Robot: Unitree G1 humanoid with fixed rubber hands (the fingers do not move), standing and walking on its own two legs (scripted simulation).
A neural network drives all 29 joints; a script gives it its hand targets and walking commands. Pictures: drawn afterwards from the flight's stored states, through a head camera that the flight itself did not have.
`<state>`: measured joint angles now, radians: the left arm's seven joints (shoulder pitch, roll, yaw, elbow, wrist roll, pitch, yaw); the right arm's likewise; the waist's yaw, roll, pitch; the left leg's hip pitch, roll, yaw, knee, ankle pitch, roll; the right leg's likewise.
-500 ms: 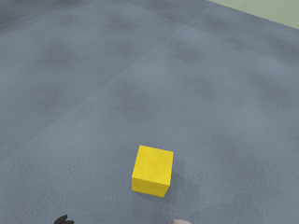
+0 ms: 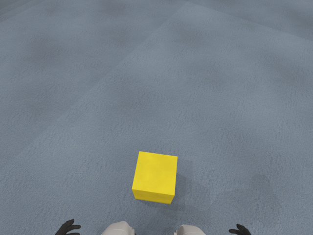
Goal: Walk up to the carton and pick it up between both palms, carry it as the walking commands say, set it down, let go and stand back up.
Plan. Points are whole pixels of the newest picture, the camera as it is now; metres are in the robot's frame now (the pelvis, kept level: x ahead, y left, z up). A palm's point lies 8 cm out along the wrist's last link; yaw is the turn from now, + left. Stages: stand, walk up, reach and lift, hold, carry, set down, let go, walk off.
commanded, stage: walk up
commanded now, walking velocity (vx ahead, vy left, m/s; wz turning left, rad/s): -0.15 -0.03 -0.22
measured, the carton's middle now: (155, 178) +0.41 +0.00 -0.63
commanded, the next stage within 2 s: none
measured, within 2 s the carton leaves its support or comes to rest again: neither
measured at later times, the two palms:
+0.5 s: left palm out of the picture +0.04 +0.22 -0.10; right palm out of the picture +0.02 -0.27 -0.12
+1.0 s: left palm out of the picture +0.02 +0.22 -0.10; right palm out of the picture +0.01 -0.27 -0.10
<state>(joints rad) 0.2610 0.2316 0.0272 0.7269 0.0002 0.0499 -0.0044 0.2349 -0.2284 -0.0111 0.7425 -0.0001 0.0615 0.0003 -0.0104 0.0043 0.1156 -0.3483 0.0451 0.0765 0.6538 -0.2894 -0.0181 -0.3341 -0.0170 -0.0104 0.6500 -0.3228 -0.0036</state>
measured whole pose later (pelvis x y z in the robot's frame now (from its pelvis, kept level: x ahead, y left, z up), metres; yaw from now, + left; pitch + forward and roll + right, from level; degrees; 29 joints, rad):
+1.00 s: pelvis -0.08 -0.02 +0.01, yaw -4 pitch -1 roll +1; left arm 0.28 0.23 0.02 0.73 0.00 0.06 0.00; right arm 0.23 -0.22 -0.01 0.75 0.00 0.06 0.00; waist 0.00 -0.02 0.03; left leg -0.27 0.03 0.10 0.63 -0.39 0.00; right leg -0.33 0.00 0.02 0.58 -0.24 -0.01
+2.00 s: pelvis +0.00 +0.07 +0.00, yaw -7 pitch -1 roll -2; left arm 0.25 0.22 0.04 0.73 0.00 0.09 0.03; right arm 0.27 -0.22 -0.01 0.76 0.00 0.06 0.00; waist 0.01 0.00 0.10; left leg -0.31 0.05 0.11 0.64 -0.31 0.06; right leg -0.41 0.00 0.01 1.12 -0.44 0.04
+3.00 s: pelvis -0.08 +0.06 +0.01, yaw -9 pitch -1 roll +1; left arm 0.29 0.22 0.01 0.73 0.00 0.05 0.00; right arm 0.27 -0.22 -0.01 0.76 0.00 0.03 0.00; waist 0.00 -0.01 0.01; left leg -0.27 0.03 0.15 0.54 -0.26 0.04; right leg -0.31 0.00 0.02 0.56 -0.24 0.00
